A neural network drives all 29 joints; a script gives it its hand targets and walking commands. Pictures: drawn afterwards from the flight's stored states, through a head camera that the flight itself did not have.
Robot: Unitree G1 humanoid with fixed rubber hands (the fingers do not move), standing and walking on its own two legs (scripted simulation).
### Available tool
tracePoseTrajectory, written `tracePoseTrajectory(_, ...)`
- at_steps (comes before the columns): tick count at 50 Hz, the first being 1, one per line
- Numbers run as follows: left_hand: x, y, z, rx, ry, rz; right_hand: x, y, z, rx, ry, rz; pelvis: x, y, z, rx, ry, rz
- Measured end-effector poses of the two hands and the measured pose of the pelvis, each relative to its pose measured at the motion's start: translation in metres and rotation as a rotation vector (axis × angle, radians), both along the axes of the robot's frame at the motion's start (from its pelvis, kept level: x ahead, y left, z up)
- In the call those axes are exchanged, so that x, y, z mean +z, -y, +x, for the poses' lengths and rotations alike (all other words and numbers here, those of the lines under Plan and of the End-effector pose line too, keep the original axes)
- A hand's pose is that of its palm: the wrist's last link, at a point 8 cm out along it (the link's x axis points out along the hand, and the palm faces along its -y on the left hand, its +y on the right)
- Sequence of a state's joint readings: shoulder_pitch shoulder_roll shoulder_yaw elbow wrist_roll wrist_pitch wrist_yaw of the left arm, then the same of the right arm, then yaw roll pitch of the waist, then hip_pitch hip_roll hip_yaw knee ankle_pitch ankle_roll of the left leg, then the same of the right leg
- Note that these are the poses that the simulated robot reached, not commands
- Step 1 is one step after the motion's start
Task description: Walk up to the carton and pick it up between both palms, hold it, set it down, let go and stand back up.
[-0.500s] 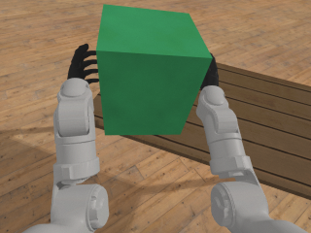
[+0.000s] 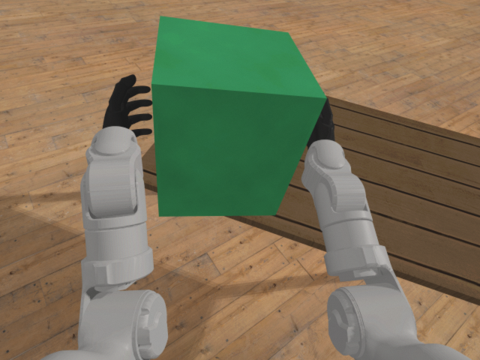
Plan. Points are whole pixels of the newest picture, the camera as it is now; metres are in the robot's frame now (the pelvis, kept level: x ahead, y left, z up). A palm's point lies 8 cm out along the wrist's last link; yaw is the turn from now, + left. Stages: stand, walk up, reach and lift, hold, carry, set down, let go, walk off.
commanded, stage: hold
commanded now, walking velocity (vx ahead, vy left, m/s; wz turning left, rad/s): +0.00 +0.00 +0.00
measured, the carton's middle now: (223, 125) +0.44 +0.01 +0.16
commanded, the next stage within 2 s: none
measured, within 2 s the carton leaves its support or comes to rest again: neither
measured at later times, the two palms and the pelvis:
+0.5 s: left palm (136, 126) +0.38 +0.14 +0.20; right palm (328, 140) +0.39 -0.16 +0.18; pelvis +0.03 -0.01 +0.00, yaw +0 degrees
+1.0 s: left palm (136, 125) +0.39 +0.14 +0.19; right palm (323, 138) +0.40 -0.16 +0.17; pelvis +0.00 +0.00 +0.00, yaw +0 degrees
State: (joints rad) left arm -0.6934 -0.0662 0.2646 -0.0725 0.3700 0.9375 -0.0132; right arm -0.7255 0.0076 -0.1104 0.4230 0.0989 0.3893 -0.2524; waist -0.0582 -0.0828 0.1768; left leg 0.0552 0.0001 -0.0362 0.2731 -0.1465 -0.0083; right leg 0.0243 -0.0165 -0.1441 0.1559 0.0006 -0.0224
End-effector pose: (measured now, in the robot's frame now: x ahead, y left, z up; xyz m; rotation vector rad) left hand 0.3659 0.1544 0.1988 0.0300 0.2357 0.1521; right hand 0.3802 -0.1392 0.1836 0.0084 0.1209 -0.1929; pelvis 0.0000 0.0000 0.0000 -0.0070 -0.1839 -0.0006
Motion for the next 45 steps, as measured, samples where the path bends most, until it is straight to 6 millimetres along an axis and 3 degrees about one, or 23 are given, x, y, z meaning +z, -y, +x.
tracePoseTrajectory(5, -0.006, 0.003, 0.015, 0.003, -0.04, 0.009, -0.007, 0.003, 0.016, 0.009, -0.042, -0.005, 0.0, 0.002, -0.002, 0.009, -0.03, 0.0)
tracePoseTrajectory(10, -0.006, 0.012, 0.029, 0.005, -0.023, 0.028, -0.007, 0.011, 0.028, 0.0, -0.026, -0.001, 0.0, 0.006, 0.01, 0.009, -0.075, -0.004)
tracePoseTrajectory(17, 0.015, 0.024, 0.019, -0.021, 0.089, 0.019, 0.014, 0.022, 0.01, -0.038, 0.089, 0.021, 0.004, 0.01, 0.033, 0.0, -0.055, 0.004)
tracePoseTrajectory(20, 0.015, 0.024, 0.016, -0.047, 0.071, 0.0, 0.014, 0.024, 0.003, -0.05, 0.086, 0.02, 0.003, 0.009, 0.036, 0.001, -0.013, -0.003)
tracePoseTrajectory(28, -0.01, 0.014, 0.012, -0.023, -0.033, 0.016, -0.013, 0.014, 0.005, -0.026, -0.01, 0.032, 0.002, 0.006, 0.025, 0.001, 0.006, -0.005)
tracePoseTrajectory(32, -0.012, 0.007, 0.004, -0.007, 0.005, 0.017, -0.009, 0.005, -0.003, -0.032, 0.027, 0.035, 0.002, 0.005, 0.02, 0.0, -0.014, -0.005)
tracePoseTrajectory(39, 0.002, 0.003, -0.003, -0.01, 0.043, 0.001, 0.01, 0.003, -0.007, -0.018, 0.062, -0.013, 0.001, 0.002, 0.008, 0.002, -0.006, -0.004)
tracePoseTrajectory(45, -0.005, 0.009, 0.01, -0.027, -0.051, 0.011, -0.004, 0.011, 0.009, 0.002, -0.038, 0.001, 0.0, 0.001, 0.0, 0.004, -0.007, 0.0)
